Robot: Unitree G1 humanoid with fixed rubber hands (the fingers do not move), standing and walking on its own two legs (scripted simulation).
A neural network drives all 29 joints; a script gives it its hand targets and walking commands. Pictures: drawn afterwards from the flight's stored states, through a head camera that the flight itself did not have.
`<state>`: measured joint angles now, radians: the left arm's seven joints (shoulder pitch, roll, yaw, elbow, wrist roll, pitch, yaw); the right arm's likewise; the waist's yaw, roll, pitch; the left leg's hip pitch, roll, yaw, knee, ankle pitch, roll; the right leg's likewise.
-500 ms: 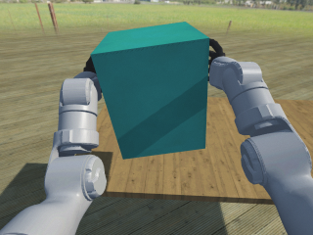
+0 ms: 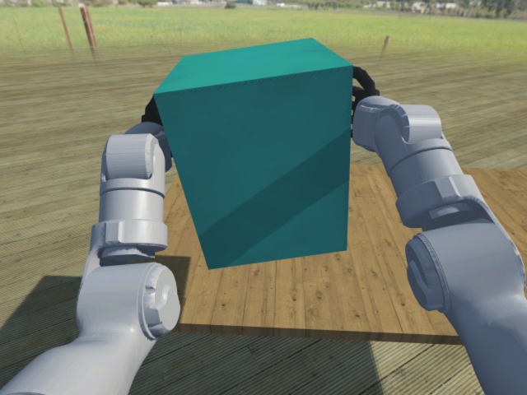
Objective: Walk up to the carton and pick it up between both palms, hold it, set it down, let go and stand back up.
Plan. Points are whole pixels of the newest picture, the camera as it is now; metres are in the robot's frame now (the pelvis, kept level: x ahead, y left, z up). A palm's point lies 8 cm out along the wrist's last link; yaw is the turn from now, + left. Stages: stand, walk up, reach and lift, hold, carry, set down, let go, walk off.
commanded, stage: hold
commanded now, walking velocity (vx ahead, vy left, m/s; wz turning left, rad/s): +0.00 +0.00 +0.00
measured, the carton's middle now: (261, 149) +0.38 +0.00 +0.28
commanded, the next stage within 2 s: none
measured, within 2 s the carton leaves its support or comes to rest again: neither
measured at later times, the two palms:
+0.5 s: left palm (154, 142) +0.37 +0.16 +0.30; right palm (362, 115) +0.37 -0.14 +0.33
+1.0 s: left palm (153, 135) +0.37 +0.15 +0.31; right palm (364, 110) +0.36 -0.14 +0.34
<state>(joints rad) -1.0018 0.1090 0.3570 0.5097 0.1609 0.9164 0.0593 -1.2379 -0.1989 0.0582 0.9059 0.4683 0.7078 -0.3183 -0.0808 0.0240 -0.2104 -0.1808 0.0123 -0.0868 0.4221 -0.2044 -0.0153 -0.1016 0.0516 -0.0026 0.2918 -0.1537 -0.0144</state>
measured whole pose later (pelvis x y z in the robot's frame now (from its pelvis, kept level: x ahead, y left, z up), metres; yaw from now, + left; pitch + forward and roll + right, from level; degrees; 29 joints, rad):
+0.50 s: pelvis +0.00 +0.00 +0.00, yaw +0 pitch -2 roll -2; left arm -1.01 0.12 0.35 0.53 0.14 0.89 0.06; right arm -1.25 -0.20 0.05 0.92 0.47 0.70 -0.32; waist -0.09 0.02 -0.20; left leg -0.19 0.01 -0.09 0.43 -0.20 -0.01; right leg -0.11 0.05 0.00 0.29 -0.15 -0.01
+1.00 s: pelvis -0.01 +0.00 +0.00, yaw +0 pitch -1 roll -2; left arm -1.07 0.13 0.36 0.63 0.14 0.87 0.08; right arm -1.30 -0.21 0.04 1.02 0.45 0.68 -0.30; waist -0.08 0.02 -0.23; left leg -0.21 0.01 -0.09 0.43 -0.19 -0.01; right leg -0.13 0.06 0.01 0.28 -0.14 -0.01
